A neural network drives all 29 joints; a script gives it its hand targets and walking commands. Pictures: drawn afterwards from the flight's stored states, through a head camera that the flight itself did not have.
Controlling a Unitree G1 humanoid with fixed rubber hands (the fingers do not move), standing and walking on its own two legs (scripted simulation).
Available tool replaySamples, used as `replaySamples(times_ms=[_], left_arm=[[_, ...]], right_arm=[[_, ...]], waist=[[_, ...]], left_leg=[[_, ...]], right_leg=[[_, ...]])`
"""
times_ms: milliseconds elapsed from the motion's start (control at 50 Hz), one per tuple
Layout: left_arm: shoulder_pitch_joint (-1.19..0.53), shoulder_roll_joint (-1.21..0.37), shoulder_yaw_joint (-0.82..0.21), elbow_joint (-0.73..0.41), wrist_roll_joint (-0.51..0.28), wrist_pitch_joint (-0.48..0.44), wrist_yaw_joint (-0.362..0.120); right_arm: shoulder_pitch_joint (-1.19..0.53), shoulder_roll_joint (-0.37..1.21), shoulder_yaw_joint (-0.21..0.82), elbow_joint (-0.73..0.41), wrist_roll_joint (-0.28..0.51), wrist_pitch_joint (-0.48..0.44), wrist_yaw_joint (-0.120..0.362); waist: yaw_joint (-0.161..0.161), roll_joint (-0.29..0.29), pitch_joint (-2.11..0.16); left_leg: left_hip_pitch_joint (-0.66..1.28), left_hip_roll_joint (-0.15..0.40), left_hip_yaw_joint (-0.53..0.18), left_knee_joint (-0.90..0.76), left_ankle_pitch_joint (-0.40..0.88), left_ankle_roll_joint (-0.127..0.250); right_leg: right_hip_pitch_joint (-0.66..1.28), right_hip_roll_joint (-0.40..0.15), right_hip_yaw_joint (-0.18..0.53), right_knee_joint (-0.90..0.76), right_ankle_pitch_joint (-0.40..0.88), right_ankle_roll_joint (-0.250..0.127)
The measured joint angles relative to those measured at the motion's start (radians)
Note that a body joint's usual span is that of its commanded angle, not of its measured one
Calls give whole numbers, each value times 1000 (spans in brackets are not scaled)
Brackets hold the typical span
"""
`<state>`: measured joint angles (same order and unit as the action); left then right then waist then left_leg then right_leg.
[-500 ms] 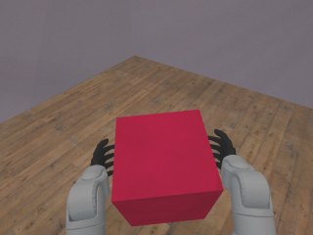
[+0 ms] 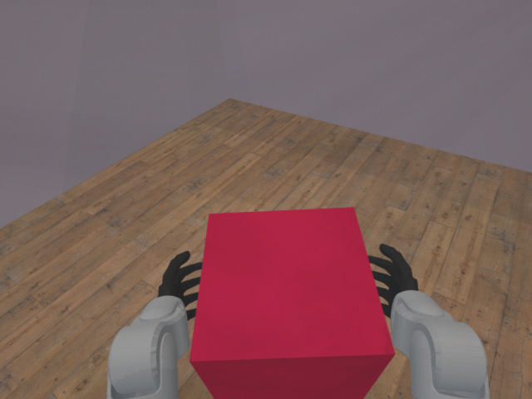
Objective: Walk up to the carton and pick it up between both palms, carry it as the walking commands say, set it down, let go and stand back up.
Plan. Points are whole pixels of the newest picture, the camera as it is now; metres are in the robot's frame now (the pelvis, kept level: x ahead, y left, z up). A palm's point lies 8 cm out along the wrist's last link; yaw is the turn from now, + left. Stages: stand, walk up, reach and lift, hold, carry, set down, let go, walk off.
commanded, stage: carry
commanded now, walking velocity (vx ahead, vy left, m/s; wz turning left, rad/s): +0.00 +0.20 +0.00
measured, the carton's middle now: (285, 314) +0.26 +0.00 +0.03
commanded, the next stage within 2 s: none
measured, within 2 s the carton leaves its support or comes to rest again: neither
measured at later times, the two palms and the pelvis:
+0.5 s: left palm (44, 342) +0.19 +0.30 +0.09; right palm (280, 329) +0.20 +0.00 +0.09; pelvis -0.04 +0.15 +0.00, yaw +0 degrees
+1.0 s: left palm out of the picture +0.15 +0.46 +0.09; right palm (146, 361) +0.16 +0.16 +0.09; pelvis -0.07 +0.30 +0.00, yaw +1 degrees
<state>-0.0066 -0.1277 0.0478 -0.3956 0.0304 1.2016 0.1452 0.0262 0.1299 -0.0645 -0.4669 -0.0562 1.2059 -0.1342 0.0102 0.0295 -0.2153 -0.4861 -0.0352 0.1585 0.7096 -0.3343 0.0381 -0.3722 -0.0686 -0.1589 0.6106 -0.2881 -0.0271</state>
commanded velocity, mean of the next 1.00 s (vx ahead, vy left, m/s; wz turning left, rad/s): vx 0.00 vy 0.20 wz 0.00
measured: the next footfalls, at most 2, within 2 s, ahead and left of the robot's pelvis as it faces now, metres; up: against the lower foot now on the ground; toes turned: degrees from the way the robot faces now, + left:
left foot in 0.24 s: +0.05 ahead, +0.23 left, +0.00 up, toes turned +8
right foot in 0.54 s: +0.02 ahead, +0.07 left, +0.00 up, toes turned -11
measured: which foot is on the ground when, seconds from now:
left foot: up 0.00-0.22, down 0.24-0.54, up 0.56-0.80, down 0.82-1.00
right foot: down 0.00-0.26, up 0.28-0.52, down 0.54-0.84, up 0.86-1.00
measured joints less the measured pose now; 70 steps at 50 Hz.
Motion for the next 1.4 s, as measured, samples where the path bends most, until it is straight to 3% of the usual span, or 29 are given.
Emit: replaySamples(times_ms=[40, 100, 160, 240, 260, 280, 340, 420, 480, 540, 600, 640, 680, 760, 820, 860, 920, 1000, 1060, 1120, 1160, 1200, 1280, 1400], left_arm=[[13, -1, -1, 15, 1, -1, -5], [41, -3, -3, -16, 4, -4, -5], [43, -3, -5, -58, 4, -11, -4], [35, -2, -13, -91, 13, -13, -3], [32, -1, -8, -89, 15, -13, -3], [32, -1, 3, -82, 16, -8, -4], [48, -3, 20, -71, 16, 12, -3], [45, -3, 7, -91, 6, -5, -1], [36, -2, 0, -98, 2, -20, 0], [34, -2, -1, -99, -1, -24, -4], [35, -2, -18, -50, 0, -32, -6], [51, -4, -18, -40, 2, -26, -9], [68, -6, -18, -49, 6, -25, -10], [64, -5, -20, -91, 14, -24, -9], [61, -5, -23, -126, 17, -28, -7], [55, -3, -6, -133, 17, -23, -6], [64, -5, 6, -119, 16, -6, -5], [62, -4, -1, -108, 11, -5, -2], [56, -4, -6, -109, 1, -15, -2], [54, -4, -9, -124, -2, -27, -2], [50, -4, -17, -106, -2, -41, -3], [50, -4, -21, -82, -3, -43, -4], [82, -8, -16, -94, -2, -46, -7], [84, -8, -12, -154, -2, -52, -8]], right_arm=[[9, 1, 3, 5, -5, 11, -3], [11, 0, 9, -3, 6, 13, -5], [3, 0, 12, -32, 14, 2, -5], [-9, -1, 9, -53, 18, -8, 1], [-12, -1, 12, -43, 17, -12, 3], [-12, 0, 21, -19, 14, -21, 5], [-1, 0, 37, 22, 9, -23, 6], [14, 2, 33, -23, 7, -34, 8], [20, 3, 29, -49, 4, -48, 11], [26, 2, 33, -63, -3, -47, 11], [43, 5, 13, -54, -5, -35, 9], [51, 5, 15, -48, -6, -19, 6], [47, 4, 18, -45, -2, -10, 5], [30, 2, 18, -63, 9, -17, 6], [16, 1, 17, -84, 19, -24, 7], [10, 2, 31, -63, 18, -40, 8], [17, 2, 41, -28, 12, -40, 10], [36, 4, 36, -37, 7, -41, 13], [41, 5, 33, -62, 1, -41, 13], [34, 4, 33, -85, 3, -42, 11], [31, 3, 21, -84, 5, -41, 10], [41, 4, 14, -79, 5, -36, 6], [41, 4, 26, -75, 8, -24, 2], [25, 2, 36, -109, 21, -35, -2]], waist=[[-3, -6, 9], [-5, -25, 27], [-4, -51, 44], [-5, -64, 52], [-6, -70, 52], [-4, -84, 53], [7, -66, 58], [9, -48, 80], [2, -38, 76], [5, -37, 62], [-3, -3, 54], [-7, -11, 49], [-6, -26, 51], [-4, -59, 65], [-3, -61, 76], [-1, -88, 84], [13, -70, 82], [16, -43, 81], [7, -35, 77], [0, -26, 76], [-2, 4, 77], [-7, 2, 81], [-11, -19, 97], [-5, -49, 122]], left_leg=[[-40, 15, -38, 139, -33, -26], [-52, 54, -90, 179, -12, -45], [-14, 84, -108, 91, -4, -50], [110, 92, -72, -145, 31, -52], [114, 81, -64, -172, 98, -52], [104, 67, -54, -155, 114, -47], [90, 72, -41, -138, 96, -18], [81, 60, -28, -145, 104, 16], [66, 36, -10, -136, 104, 38], [47, 8, 24, -103, 88, 52], [-13, 15, -11, 69, -36, -9], [-53, 25, -47, 209, -55, -33], [-57, 46, -75, 247, -31, -45], [11, 81, -96, 98, -30, -49], [120, 90, -79, -137, 15, -46], [126, 60, -60, -167, 89, -45], [116, 62, -47, -146, 79, -16], [109, 51, -29, -150, 81, 19], [94, 28, -8, -154, 87, 40], [78, 4, 23, -137, 81, 56], [55, 10, 18, -84, 51, 29], [8, 6, -16, 55, -51, -19], [-56, 36, -88, 252, -43, -49], [9, 92, -110, 104, -27, -61]], right_leg=[[18, -19, 4, -26, 3, 15], [32, -53, 21, -65, 31, 43], [23, -97, 37, -69, 47, 74], [-9, -152, 54, -22, 37, 128], [-25, -165, 64, 6, 22, 134], [-45, -170, 85, 46, -29, 121], [-125, -106, 94, 261, -211, 88], [-163, -28, 51, 368, -238, 57], [-138, 3, 18, 300, -211, 39], [-40, 7, -13, 52, -54, 9], [-33, -3, -29, 45, -13, -18], [-15, -21, -27, 12, -4, -7], [-1, -42, -17, -25, 21, 13], [-7, -95, -2, -48, 52, 56], [-27, -129, 7, -24, 55, 94], [-54, -154, 40, 25, 9, 102], [-115, -97, 65, 219, -194, 93], [-147, -30, 42, 364, -233, 64], [-117, 1, 16, 293, -222, 43], [-22, 11, -19, 67, -107, 26], [-3, 17, -28, 14, -27, -18], [7, -2, -29, 7, -26, -20], [38, -48, -15, -56, 12, 14], [40, -122, 2, -84, 52, 77]])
